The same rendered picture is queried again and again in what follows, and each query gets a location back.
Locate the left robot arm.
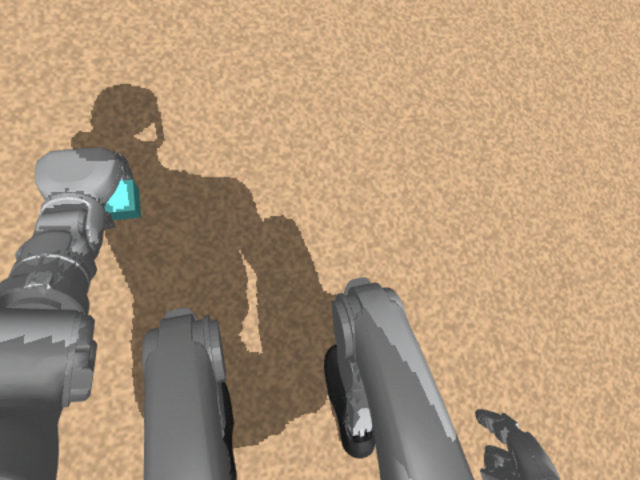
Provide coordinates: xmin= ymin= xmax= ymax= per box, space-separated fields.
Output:
xmin=0 ymin=193 xmax=105 ymax=480

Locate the right robot hand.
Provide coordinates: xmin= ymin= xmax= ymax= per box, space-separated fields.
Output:
xmin=475 ymin=409 xmax=561 ymax=480

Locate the left robot foot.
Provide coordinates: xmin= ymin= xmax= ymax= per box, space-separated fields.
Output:
xmin=221 ymin=382 xmax=237 ymax=480

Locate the left robot hand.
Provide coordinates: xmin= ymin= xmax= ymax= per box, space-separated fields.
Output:
xmin=35 ymin=147 xmax=134 ymax=229

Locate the right robot foot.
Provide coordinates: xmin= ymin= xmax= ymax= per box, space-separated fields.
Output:
xmin=324 ymin=344 xmax=375 ymax=459

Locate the small box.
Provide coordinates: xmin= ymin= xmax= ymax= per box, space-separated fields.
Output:
xmin=104 ymin=179 xmax=141 ymax=220

